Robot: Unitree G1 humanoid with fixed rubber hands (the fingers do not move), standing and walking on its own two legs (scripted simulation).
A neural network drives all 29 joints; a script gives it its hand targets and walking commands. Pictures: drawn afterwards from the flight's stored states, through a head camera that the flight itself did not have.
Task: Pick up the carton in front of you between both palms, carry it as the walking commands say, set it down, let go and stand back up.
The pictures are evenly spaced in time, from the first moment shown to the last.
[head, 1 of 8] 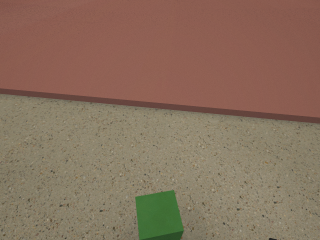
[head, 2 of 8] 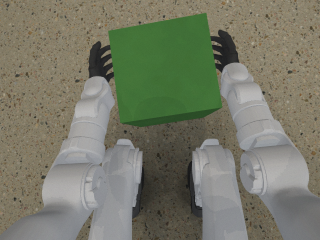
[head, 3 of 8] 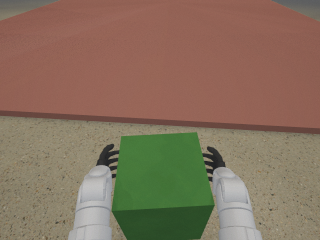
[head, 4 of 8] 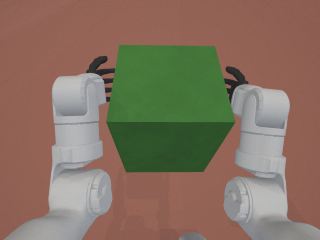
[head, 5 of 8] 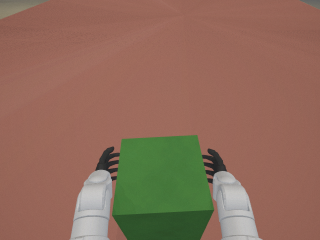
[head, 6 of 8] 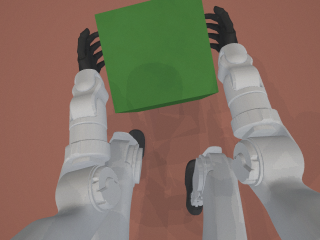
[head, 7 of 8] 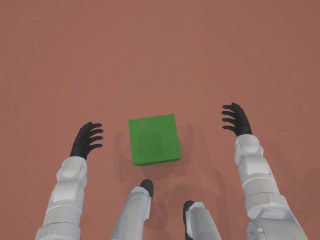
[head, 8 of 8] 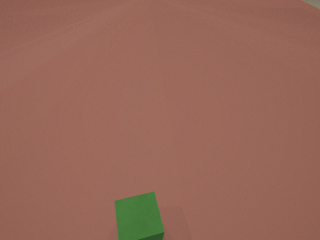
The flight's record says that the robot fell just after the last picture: no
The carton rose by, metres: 0.81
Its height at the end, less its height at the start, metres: +0.07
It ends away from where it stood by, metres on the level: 2.74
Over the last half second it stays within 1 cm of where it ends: yes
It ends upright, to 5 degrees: yes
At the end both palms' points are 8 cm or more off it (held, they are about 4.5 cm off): yes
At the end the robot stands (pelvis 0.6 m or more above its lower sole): yes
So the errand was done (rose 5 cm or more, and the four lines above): yes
